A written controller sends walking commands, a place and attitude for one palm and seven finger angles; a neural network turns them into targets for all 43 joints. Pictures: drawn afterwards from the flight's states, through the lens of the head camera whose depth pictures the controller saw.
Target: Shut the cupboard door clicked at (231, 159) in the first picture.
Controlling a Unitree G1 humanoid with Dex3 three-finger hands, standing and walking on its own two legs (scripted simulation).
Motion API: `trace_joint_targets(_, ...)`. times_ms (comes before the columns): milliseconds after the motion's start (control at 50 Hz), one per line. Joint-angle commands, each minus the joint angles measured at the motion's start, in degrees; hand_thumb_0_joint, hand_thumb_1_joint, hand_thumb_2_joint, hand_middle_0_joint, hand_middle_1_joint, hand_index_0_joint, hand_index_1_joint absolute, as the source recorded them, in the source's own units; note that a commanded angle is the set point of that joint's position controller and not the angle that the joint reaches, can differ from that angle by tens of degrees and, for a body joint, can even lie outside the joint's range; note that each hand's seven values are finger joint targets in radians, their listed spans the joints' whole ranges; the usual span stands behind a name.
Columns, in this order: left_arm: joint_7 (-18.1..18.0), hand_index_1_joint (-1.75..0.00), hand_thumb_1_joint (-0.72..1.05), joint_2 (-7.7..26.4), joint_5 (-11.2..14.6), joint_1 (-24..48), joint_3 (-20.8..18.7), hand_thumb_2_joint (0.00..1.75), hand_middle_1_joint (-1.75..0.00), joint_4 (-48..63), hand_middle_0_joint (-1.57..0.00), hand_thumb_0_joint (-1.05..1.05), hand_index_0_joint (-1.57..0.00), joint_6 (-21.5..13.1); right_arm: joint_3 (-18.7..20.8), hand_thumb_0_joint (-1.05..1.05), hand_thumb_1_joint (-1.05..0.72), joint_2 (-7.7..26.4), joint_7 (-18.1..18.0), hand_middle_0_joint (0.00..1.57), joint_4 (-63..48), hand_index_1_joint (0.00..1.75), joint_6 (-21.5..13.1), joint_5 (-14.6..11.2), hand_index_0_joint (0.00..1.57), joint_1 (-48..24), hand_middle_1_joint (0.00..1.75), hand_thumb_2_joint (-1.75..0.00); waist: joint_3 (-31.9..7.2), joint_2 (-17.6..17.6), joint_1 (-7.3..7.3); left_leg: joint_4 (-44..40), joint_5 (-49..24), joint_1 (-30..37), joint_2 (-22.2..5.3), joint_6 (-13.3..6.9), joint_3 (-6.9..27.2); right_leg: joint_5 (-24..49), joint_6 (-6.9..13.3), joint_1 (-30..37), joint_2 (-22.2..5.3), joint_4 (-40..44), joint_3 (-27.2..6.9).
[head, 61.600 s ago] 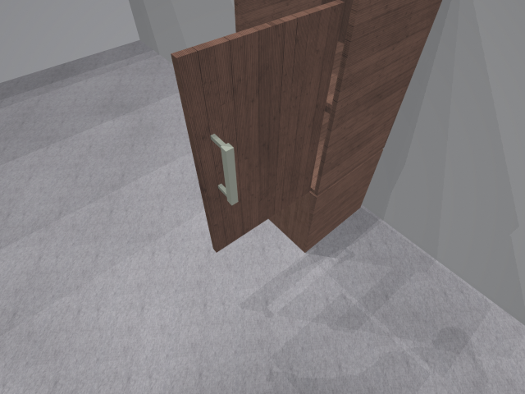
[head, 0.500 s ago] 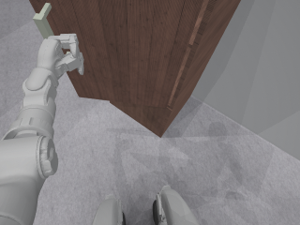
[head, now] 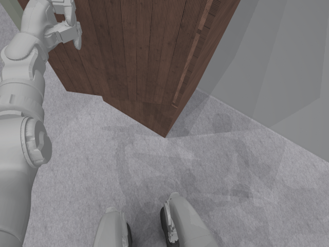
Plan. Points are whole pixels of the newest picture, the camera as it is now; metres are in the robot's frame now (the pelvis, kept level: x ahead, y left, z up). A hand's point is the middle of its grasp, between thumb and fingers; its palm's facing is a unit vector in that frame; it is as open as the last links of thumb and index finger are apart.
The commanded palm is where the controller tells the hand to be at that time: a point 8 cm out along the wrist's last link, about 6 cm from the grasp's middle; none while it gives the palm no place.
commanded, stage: push the door shut along its arc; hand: left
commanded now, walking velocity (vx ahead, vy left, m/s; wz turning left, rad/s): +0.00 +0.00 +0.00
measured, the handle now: (28, 18) +0.61 +0.19 +0.10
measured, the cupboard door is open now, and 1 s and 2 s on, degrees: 26 13 13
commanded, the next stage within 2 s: pull the fist back off the door in 0.38 s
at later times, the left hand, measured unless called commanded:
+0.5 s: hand (87, 16) +0.60 +0.08 +0.11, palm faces -0.40 -0.92 -0.01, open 3.4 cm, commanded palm +0.62 +0.09 +0.11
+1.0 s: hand (93, 22) +0.58 +0.07 +0.11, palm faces +0.03 -1.00 -0.05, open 3.1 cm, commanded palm +0.54 +0.11 +0.11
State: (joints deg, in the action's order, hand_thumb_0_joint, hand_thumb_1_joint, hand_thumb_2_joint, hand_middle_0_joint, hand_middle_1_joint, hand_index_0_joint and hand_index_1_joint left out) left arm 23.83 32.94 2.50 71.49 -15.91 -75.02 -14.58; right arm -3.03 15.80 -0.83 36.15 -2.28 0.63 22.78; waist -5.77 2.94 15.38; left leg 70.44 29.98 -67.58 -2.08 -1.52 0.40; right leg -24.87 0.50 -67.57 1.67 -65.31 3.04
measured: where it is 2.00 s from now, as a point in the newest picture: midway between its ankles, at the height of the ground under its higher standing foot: (149, 245)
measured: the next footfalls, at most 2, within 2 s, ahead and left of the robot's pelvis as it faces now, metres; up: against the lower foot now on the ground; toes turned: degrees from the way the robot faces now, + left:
none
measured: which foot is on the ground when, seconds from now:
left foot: down 0.00-1.00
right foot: down 0.00-1.00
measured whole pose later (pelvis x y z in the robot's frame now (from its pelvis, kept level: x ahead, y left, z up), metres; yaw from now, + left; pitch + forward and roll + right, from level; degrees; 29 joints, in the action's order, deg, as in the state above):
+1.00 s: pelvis +0.02 -0.02 +0.03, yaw +1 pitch +26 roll -1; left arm -4.3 20.1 -2.0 63.1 -18.4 -71.7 -21.7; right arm -0.9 13.9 5.3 36.2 0.8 4.1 27.6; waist -7.3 3.6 13.7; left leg 62.2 28.7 -59.1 -2.2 -0.2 -0.3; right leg -24.6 1.5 -60.3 2.0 -59.3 2.2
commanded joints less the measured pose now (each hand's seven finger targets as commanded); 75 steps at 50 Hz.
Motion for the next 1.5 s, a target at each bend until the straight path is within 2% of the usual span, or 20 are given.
trace_joint_targets(0, 0.3, -1.50, 0.90, 11.0, 0.8, 32.5, -1.0, 0.90, -1.50, 11.8, -1.30, 0.00, -1.30, -2.5, 4.0, 0.00, -0.90, 11.2, -0.8, 0.20, -1.0, 0.30, -0.7, 0.0, 0.20, 12.6, 0.30, -0.90, -33.7, 8.9, 2.51, -6.2, -23.5, 26.1, 0.3, -0.7, 4.7, 14.6, 1.2, 11.4, 1.2, 7.0, -1.1)
trace_joint_targets(160, 1.7, -1.50, 0.90, 8.4, 0.7, 37.0, 1.7, 0.90, -1.50, 10.3, -1.30, 0.00, -1.30, -0.4, 4.1, 0.00, -0.90, 11.3, -1.0, 0.20, 0.8, 0.30, -1.1, 0.4, 0.20, 13.8, 0.30, -0.90, -32.6, 9.2, 4.52, -5.4, -23.5, 26.6, 0.3, -0.8, 5.0, 14.2, 1.4, 9.1, 1.5, 7.3, -0.4)
trace_joint_targets(280, 1.8, -1.50, 0.90, 5.2, 0.5, 41.8, 4.0, 0.90, -1.50, 11.4, -1.30, 0.00, -1.30, -0.4, 4.2, 0.00, -0.90, 11.3, -1.0, 0.20, 2.2, 0.30, -1.8, 1.1, 0.20, 14.6, 0.30, -0.90, -34.2, 13.3, 5.92, -4.6, -26.9, 31.4, 0.1, -0.7, 6.4, 14.3, 1.9, 4.1, 1.7, 6.2, 0.5)
trace_joint_targets(460, 2.1, -1.50, 0.90, 6.7, -0.9, 44.9, 3.8, 0.90, -1.50, 8.9, -1.30, 0.00, -1.30, 1.4, 4.0, 0.00, -0.90, 11.3, -1.0, 0.20, 3.1, 0.30, -2.3, 1.4, 0.20, 14.6, 0.30, -0.90, -34.9, 13.3, 6.95, -2.6, -26.3, 28.3, 0.5, -0.9, 5.4, 15.2, 2.0, 4.7, 1.9, 5.4, 0.6)
trace_joint_targets(480, -9.1, -1.50, 0.90, 8.7, 3.0, 42.9, -8.0, 0.90, -1.50, 9.4, -1.30, 0.00, -1.30, 2.4, 3.0, 0.00, -0.90, 10.1, 0.0, 0.20, 0.5, 0.30, -2.7, 2.5, 0.20, 17.5, 0.30, -0.90, -35.2, 15.8, 3.92, -3.8, -26.4, 26.0, -0.4, -0.4, 6.5, 15.2, 1.9, 5.9, 1.3, 5.7, 0.1)
trace_joint_targets(500, -14.7, -1.50, 0.90, 5.3, 1.3, 39.8, -5.5, 0.90, -1.50, 7.5, -1.30, 0.00, -1.30, 3.0, 2.8, 0.00, -0.90, 9.6, 1.2, 0.20, 0.3, 0.30, -2.4, 2.8, 0.20, 17.5, 0.30, -0.90, -35.7, 14.6, 4.32, -4.3, -26.3, 25.4, -0.6, 0.1, 6.7, 14.8, 1.3, 6.3, 1.1, 5.3, 0.3)
trace_joint_targets(540, -24.2, -1.50, 0.90, 2.8, -0.2, 38.3, -7.1, 0.90, -1.50, 9.9, -1.30, 0.00, -1.30, 1.8, 3.6, 0.00, -0.90, 9.4, 3.2, 0.20, -0.6, 0.30, -1.6, 4.4, 0.20, 18.5, 0.30, -0.90, -35.5, 10.2, 4.25, -4.6, -25.4, 23.0, -0.4, 0.1, 6.0, 15.5, 0.5, 8.9, 0.9, 5.8, 0.1)
trace_joint_targets(600, -33.4, -1.50, 0.90, 0.0, -8.8, 36.6, -2.7, 0.90, -1.50, 15.2, -1.30, 0.00, -1.30, -4.3, 4.7, 0.00, -0.90, 9.0, 6.1, 0.20, -0.8, 0.30, -0.7, 6.2, 0.20, 19.1, 0.30, -0.90, -39.8, 13.1, 3.53, -4.0, -29.9, 26.7, -0.2, 0.7, 5.5, 18.9, 0.4, 9.4, 0.8, 4.9, 0.0)
trace_joint_targets(640, -32.9, -1.50, 0.90, -1.3, -10.6, 36.0, 0.1, 0.90, -1.50, 16.9, -1.30, 0.00, -1.30, -6.1, 5.7, 0.00, -0.90, 9.2, 7.0, 0.20, -0.4, 0.30, 0.5, 5.8, 0.20, 19.4, 0.30, -0.90, -41.2, 12.7, 3.56, -5.3, -30.1, 28.9, 0.2, 0.7, 4.9, 20.6, 0.5, 12.7, 0.9, 6.4, -0.4)
trace_joint_targets(700, -29.4, -1.50, 0.90, 0.2, -7.6, 36.7, -1.2, 0.90, -1.50, 16.8, -1.30, 0.00, -1.30, -5.5, 5.7, 0.00, -0.90, 9.5, 6.3, 0.20, -0.6, 0.30, 2.0, 4.5, 0.20, 19.0, 0.30, -0.90, -41.8, 10.7, 3.45, -7.4, -27.7, 27.8, 0.8, 0.3, 4.0, 22.4, 0.4, 18.7, 1.0, 8.3, -1.1)
trace_joint_targets(740, -28.6, -1.50, 0.90, 4.3, -5.5, 33.2, -5.6, 0.90, -1.50, 17.1, -1.30, 0.00, -1.30, -5.6, 5.4, 0.00, -0.90, 9.3, 5.7, 0.20, -1.4, 0.30, 2.4, 3.9, 0.20, 18.4, 0.30, -0.90, -41.1, 8.5, 1.32, -9.1, -25.5, 25.3, 1.4, 0.1, 2.8, 23.3, 0.4, 24.5, 1.0, 9.6, -1.9)
trace_joint_targets(780, -28.8, -1.50, 0.90, 4.3, -4.9, 30.0, -6.6, 0.90, -1.50, 17.2, -1.30, 0.00, -1.30, -7.2, 5.1, 0.00, -0.90, 8.7, 5.4, 0.20, -2.0, 0.30, 2.3, 3.9, 0.20, 17.8, 0.30, -0.90, -39.1, 7.0, 0.32, -10.0, -24.5, 23.7, 1.6, -0.1, 2.2, 23.9, 0.3, 26.2, 0.9, 10.0, -2.2)
trace_joint_targets(880, -29.2, -1.50, 0.90, -0.6, -5.0, 19.3, -4.5, 0.90, -1.50, 15.8, -1.30, 0.00, -1.30, -11.2, 5.6, 0.00, -0.90, 8.0, 5.7, 0.20, -2.1, 0.30, 2.1, 3.7, 0.20, 17.0, 0.30, -0.90, -33.6, 2.8, -1.15, -12.0, -23.7, 21.6, 2.1, -0.3, 0.5, 26.3, 0.3, 30.1, 0.7, 11.6, -2.9)
trace_joint_targets(960, -27.7, -1.50, 0.90, -6.4, -3.3, 12.8, -1.1, 0.90, -1.50, 12.8, -1.30, 0.00, -1.30, -10.6, 6.3, 0.00, -0.90, 8.2, 5.5, 0.20, -1.9, 0.30, 2.7, 2.8, 0.20, 15.4, 0.30, -0.90, -27.7, -1.8, -1.02, -13.5, -19.6, 20.3, 2.3, -0.4, -0.3, 22.9, 0.0, 29.2, 0.6, 13.7, -2.8)
trace_joint_targets(1080, -27.7, -1.50, 0.90, -12.7, -1.1, 12.5, 3.0, 0.90, -1.50, 22.0, -1.30, 0.00, -1.30, -14.7, 7.2, 0.00, -0.90, 7.4, 5.0, 0.20, -2.2, 0.30, 2.7, 2.5, 0.20, 12.9, 0.30, -0.90, -30.2, 1.6, -2.46, -13.8, -23.1, 27.5, 2.5, 0.0, -0.1, 24.7, 0.3, 28.2, 0.2, 13.0, -2.5)
trace_joint_targets(1180, -29.1, -1.50, 0.90, -12.4, -2.0, 10.7, 3.5, 0.90, -1.50, 26.1, -1.30, 0.00, -1.30, -16.7, 7.4, 0.00, -0.90, 7.3, 4.6, 0.20, -2.5, 0.30, 2.9, 2.3, 0.20, 10.4, 0.30, -0.90, -31.9, 3.1, -3.93, -14.3, -23.3, 30.1, 2.6, 0.3, -0.1, 24.3, 0.5, 28.9, -0.2, 12.5, -2.4)
trace_joint_targets(1260, -29.3, -1.50, 0.90, -13.1, -1.9, 6.5, 3.9, 0.90, -1.50, 25.5, -1.30, 0.00, -1.30, -16.6, 7.4, 0.00, -0.90, 7.0, 4.1, 0.20, -2.7, 0.30, 3.3, 1.9, 0.20, 8.2, 0.30, -0.90, -30.3, 0.1, -4.67, -15.4, -22.0, 29.2, 2.6, 0.4, -0.3, 23.7, 0.3, 30.8, -0.3, 13.0, -2.4)
trace_joint_targets(1340, -29.8, -1.50, 0.90, -15.1, -1.8, 11.3, 6.5, 0.90, -1.50, 22.3, -1.30, 0.00, -1.30, -16.1, 7.1, 0.00, -0.90, 7.2, 3.4, 0.20, -1.8, 0.30, 3.2, 1.6, 0.20, 6.8, 0.30, -0.90, -24.9, -1.5, -2.15, -15.8, -16.8, 27.6, 2.5, 0.2, 0.4, 18.4, 0.0, 26.8, -0.3, 14.2, -2.3)
trace_joint_targets(1460, -30.1, -1.50, 0.90, -15.4, -1.6, 10.4, 5.6, 0.90, -1.50, 17.8, -1.30, 0.00, -1.30, -16.3, 6.6, 0.00, -0.90, 7.3, 3.3, 0.20, -1.7, 0.30, 2.4, 2.2, 0.20, 5.8, 0.30, -0.90, -25.9, -1.9, -2.54, -15.2, -16.7, 26.7, 2.7, 0.3, 0.8, 17.2, 0.2, 25.5, -0.5, 13.2, -2.0)
trace_joint_targets(1480, -30.0, -1.50, 0.90, -12.8, -1.6, 7.9, 2.9, 0.90, -1.50, 18.2, -1.30, 0.00, -1.30, -16.4, 6.6, 0.00, -0.90, 7.5, 3.3, 0.20, -2.4, 0.30, 2.4, 2.1, 0.20, 6.3, 0.30, -0.90, -27.5, -1.5, -4.36, -15.6, -17.2, 26.9, 3.0, 0.3, 0.6, 17.7, 0.5, 27.4, -0.5, 13.0, -2.2)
